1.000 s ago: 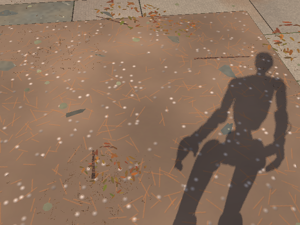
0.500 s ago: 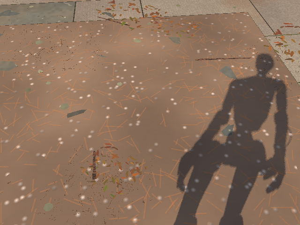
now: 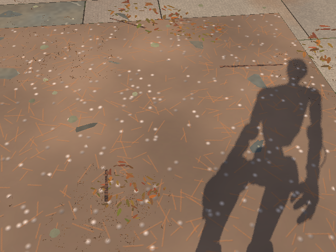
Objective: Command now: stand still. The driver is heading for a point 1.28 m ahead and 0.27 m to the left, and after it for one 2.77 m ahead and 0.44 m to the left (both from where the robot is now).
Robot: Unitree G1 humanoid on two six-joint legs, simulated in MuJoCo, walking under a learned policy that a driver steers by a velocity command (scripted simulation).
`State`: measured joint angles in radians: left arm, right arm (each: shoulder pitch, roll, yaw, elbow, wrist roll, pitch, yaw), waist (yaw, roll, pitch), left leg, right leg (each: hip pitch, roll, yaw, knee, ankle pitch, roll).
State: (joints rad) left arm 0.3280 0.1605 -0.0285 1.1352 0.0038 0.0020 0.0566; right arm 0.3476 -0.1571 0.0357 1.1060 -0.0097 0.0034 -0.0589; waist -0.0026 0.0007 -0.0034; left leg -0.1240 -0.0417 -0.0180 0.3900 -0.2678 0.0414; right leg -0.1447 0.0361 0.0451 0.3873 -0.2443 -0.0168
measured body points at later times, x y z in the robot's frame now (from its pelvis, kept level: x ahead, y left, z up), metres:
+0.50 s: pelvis +0.12 -0.07 -0.01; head +0.12 -0.08 +0.44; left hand +0.13 +0.19 -0.14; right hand +0.08 -0.31 -0.17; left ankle +0.02 +0.06 -0.66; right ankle +0.10 -0.14 -0.74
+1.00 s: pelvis +0.40 -0.05 -0.01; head +0.43 -0.06 +0.43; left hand +0.38 +0.19 -0.16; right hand +0.47 -0.31 -0.15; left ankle +0.46 -0.01 -0.74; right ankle +0.25 -0.16 -0.64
